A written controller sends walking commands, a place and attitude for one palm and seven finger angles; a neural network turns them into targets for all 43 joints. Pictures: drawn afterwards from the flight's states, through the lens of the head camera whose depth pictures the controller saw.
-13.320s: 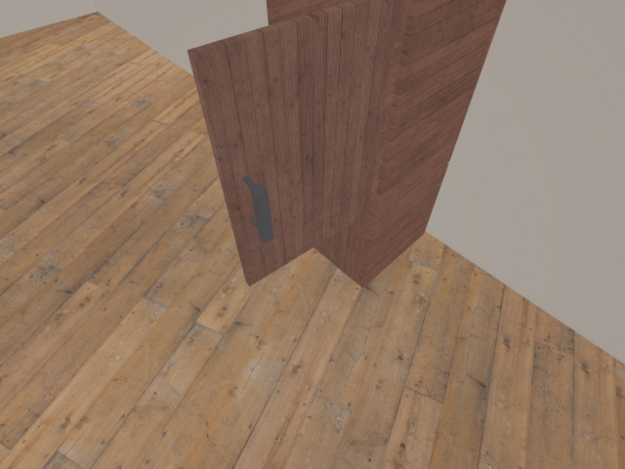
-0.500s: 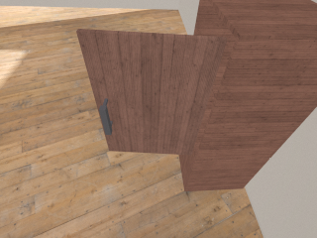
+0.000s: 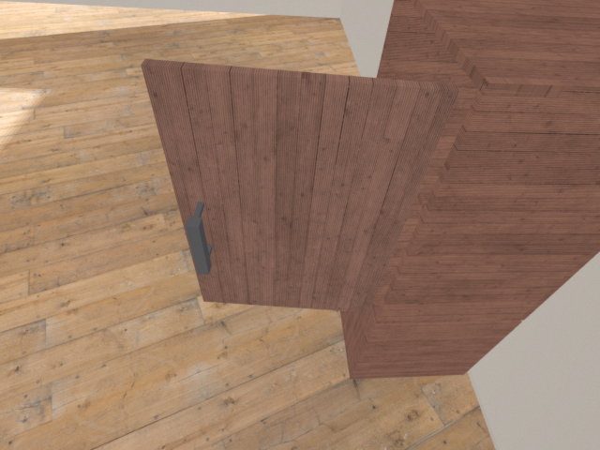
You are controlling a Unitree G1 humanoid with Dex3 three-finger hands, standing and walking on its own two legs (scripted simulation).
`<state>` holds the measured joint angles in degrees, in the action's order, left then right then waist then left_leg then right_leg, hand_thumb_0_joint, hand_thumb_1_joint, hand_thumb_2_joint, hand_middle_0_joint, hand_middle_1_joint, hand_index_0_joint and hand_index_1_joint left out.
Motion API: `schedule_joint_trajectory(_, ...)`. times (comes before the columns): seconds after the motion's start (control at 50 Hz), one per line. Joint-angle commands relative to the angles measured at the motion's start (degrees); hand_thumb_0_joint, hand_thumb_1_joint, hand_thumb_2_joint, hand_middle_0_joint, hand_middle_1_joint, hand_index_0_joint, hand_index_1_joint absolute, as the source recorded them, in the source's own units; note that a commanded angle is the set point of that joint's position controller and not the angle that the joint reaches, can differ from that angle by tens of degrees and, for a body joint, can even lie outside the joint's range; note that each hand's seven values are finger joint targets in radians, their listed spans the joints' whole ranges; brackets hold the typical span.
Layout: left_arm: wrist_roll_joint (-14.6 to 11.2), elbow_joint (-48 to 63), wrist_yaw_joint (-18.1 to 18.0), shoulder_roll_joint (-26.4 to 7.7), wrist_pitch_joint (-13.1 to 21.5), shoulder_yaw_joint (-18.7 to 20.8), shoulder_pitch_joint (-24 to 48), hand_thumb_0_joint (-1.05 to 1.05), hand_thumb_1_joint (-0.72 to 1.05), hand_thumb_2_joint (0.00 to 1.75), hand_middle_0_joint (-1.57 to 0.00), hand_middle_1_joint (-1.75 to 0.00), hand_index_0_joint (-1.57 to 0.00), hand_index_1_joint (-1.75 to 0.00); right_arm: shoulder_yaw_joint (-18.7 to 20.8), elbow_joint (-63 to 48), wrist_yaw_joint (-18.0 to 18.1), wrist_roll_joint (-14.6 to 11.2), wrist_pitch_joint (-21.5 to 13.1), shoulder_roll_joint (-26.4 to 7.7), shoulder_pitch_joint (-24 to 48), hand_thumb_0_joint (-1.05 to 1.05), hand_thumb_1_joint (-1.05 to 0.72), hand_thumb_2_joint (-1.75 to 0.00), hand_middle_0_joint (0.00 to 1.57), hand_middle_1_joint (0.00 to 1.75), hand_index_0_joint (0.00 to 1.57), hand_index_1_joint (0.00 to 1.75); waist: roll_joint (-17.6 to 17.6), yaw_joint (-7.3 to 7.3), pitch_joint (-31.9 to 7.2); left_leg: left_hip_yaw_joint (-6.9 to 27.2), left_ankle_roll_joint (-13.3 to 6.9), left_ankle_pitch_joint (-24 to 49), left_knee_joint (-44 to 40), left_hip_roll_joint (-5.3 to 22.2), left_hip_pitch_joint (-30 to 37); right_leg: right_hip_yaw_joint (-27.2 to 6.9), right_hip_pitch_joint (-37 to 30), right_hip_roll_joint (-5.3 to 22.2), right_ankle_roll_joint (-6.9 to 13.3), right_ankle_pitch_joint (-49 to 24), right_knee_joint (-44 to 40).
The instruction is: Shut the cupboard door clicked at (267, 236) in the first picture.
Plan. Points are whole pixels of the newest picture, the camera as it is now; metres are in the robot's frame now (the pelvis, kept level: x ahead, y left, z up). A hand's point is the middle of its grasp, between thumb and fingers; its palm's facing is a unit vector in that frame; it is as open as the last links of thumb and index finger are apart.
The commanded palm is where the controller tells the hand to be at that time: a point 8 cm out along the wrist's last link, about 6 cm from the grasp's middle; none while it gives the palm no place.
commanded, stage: come to a stop and stand still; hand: left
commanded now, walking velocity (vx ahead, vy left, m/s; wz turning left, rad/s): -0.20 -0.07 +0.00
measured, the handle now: (202, 238) +0.47 +0.22 -0.05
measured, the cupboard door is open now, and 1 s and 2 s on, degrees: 84 84 84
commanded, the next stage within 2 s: look again from close up in 0.92 s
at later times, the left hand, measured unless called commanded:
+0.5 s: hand out of the picture +0.07 +0.17 -0.16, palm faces -0.01 -0.98 -0.21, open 7.3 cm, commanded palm none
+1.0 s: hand out of the picture -0.04 +0.15 -0.16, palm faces +0.01 -0.98 -0.18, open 7.4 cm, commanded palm none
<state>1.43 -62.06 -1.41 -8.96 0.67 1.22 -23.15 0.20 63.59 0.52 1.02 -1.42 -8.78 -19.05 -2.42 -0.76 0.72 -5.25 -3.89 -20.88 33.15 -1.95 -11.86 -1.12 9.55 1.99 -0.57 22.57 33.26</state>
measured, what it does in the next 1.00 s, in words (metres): stands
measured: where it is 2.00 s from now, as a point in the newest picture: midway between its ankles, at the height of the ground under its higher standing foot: outside the picture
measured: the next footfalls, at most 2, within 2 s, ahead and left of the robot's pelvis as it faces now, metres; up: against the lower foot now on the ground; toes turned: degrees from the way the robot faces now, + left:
none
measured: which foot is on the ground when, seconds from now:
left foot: down 0.00-1.00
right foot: down 0.00-1.00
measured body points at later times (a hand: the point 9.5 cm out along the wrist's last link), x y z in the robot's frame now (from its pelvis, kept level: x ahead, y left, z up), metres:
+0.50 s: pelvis +0.01 -0.01 +0.01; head +0.03 -0.01 +0.46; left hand +0.07 +0.22 -0.14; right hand +0.02 -0.23 -0.15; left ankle -0.03 +0.07 -0.73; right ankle +0.01 -0.12 -0.73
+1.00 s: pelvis -0.01 -0.01 +0.01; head +0.01 -0.02 +0.46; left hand -0.03 +0.21 -0.15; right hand +0.00 -0.22 -0.15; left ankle -0.03 +0.07 -0.73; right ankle +0.01 -0.12 -0.73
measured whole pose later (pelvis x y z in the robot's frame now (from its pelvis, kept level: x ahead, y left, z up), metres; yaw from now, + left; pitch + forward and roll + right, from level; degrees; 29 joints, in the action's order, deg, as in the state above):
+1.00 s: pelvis -0.01 -0.01 +0.01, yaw +0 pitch -1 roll +0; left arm 0.9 -64.5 -2.1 -7.1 1.2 -1.7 -19.3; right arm -0.7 61.2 1.1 1.0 -0.8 -9.0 -17.4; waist 1.8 0.4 2.1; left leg -4.5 -3.2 -17.7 28.4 -1.4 -9.9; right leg 4.0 13.3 1.3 0.3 14.0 28.2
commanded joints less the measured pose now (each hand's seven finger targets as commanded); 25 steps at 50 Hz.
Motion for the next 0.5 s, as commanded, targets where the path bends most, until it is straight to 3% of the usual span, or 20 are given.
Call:
schedule_joint_trajectory(0.0,-0.6,4.1,-1.3,-2.1,0.5,-0.4,2.8,0.00,0.90,0.90,-0.20,-0.30,-0.20,-0.30,0.1,1.1,2.4,-0.2,-1.3,-6.5,-11.2,0.00,-0.90,-0.90,0.20,0.30,0.20,0.30,12.1,3.03,3.7,17.1,-7.3,64.5,-11.0,19.1,14.8,2.8,18.1,0.1,1.2,8.6,13.5)
schedule_joint_trajectory(0.02,-0.8,4.0,-1.5,-2.2,0.2,-0.4,3.6,0.00,0.90,0.90,-0.20,-0.30,-0.20,-0.30,-0.3,0.7,2.7,-0.2,-1.3,-5.9,-9.7,0.00,-0.90,-0.90,0.20,0.30,0.20,0.30,9.5,2.32,4.1,15.3,-7.6,69.9,-10.2,18.9,13.0,1.4,15.6,1.7,1.3,8.7,11.8)
schedule_joint_trajectory(0.06,-0.9,2.9,-1.4,-2.4,-0.1,-0.2,1.3,0.00,0.90,0.90,-0.20,-0.30,-0.20,-0.30,-0.1,-0.5,2.9,-0.5,-1.1,-6.1,-4.4,0.00,-0.90,-0.90,0.20,0.30,0.20,0.30,7.0,0.07,3.8,11.1,-5.5,68.5,-9.1,15.9,10.6,2.4,9.3,2.1,1.1,0.1,1.6)
schedule_joint_trajectory(0.1,-1.0,1.8,-1.3,-3.4,0.1,0.0,-1.4,0.00,0.90,0.90,-0.20,-0.30,-0.20,-0.30,0.4,-1.6,3.0,-1.1,-1.2,-6.4,-1.4,0.00,-0.90,-0.90,0.20,0.30,0.20,0.30,4.2,-1.07,0.7,8.7,-1.4,56.7,-7.3,12.2,8.1,1.1,1.3,2.2,1.4,-19.0,-7.1)
schedule_joint_trajectory(0.12,-1.2,1.7,-1.3,-3.9,0.1,-0.1,-1.3,0.00,0.90,0.90,-0.20,-0.30,-0.20,-0.30,0.6,-1.9,3.0,-1.2,-1.1,-5.6,-1.2,0.00,-0.90,-0.90,0.20,0.30,0.20,0.30,3.1,-0.54,0.4,7.6,0.5,46.5,-8.3,10.1,5.1,-1.0,-1.5,3.7,2.3,-29.5,-6.4)
schedule_joint_trajectory(0.14,-1.3,2.2,-1.2,-4.6,0.0,-0.2,0.1,0.00,0.90,0.90,-0.20,-0.30,-0.20,-0.30,0.8,-1.9,2.8,-1.2,-0.8,-5.0,-1.1,0.00,-0.90,-0.90,0.20,0.30,0.20,0.30,3.9,0.11,1.0,7.4,1.7,36.6,-10.7,9.2,3.2,-1.6,-1.3,4.9,2.8,-30.5,-5.3)
schedule_joint_trajectory(0.16,-1.1,2.7,-1.2,-4.4,0.0,-0.1,0.8,0.00,0.90,0.90,-0.20,-0.30,-0.20,-0.30,1.0,-1.8,2.8,-0.9,-0.5,-4.4,-0.5,0.00,-0.90,-0.90,0.20,0.30,0.20,0.30,1.0,-0.05,2.3,7.3,1.4,34.2,-10.3,8.9,2.3,-1.8,-1.1,5.0,2.7,-34.0,-4.9)
schedule_joint_trajectory(0.2,-0.9,3.4,-1.4,-4.6,0.0,0.0,1.3,0.00,0.90,0.90,-0.20,-0.30,-0.20,-0.30,1.4,-1.5,2.7,-0.8,-0.2,-4.1,-1.2,0.00,-0.90,-0.90,0.20,0.30,0.20,0.30,-1.3,0.32,0.6,6.5,1.6,34.2,-9.2,8.5,3.1,-2.3,-1.5,5.8,3.0,-39.8,-3.8)
schedule_joint_trajectory(0.24,-0.9,4.2,-1.6,-4.8,-0.1,0.2,2.3,0.00,0.90,0.90,-0.20,-0.30,-0.20,-0.30,1.7,-1.1,2.6,-0.7,-0.2,-4.3,-1.4,0.00,-0.90,-0.90,0.20,0.30,0.20,0.30,0.1,0.46,-2.1,6.1,1.6,35.8,-8.9,8.7,5.0,-2.2,-1.4,5.8,3.2,-39.2,-3.0)
schedule_joint_trajectory(0.3,-0.8,5.0,-1.6,-5.1,-0.2,0.3,3.9,0.00,0.90,0.90,-0.20,-0.30,-0.20,-0.30,1.6,-1.1,2.3,-0.6,0.0,-4.0,-0.5,0.00,-0.90,-0.90,0.20,0.30,0.20,0.30,1.2,0.41,-2.5,6.2,1.5,33.4,-9.6,8.8,5.2,-2.2,-1.0,5.4,3.1,-34.1,-4.0)
schedule_joint_trajectory(0.48,-0.7,3.8,-1.0,-5.3,0.1,-0.6,6.3,0.00,0.90,0.90,-0.20,-0.30,-0.20,-0.30,0.6,-0.1,1.4,-0.5,-0.3,-4.3,2.0,0.00,-0.90,-0.90,0.20,0.30,0.20,0.30,1.6,0.19,2.3,6.8,1.8,15.6,-15.8,8.3,2.3,-2.7,0.1,4.5,2.6,-20.1,-11.5)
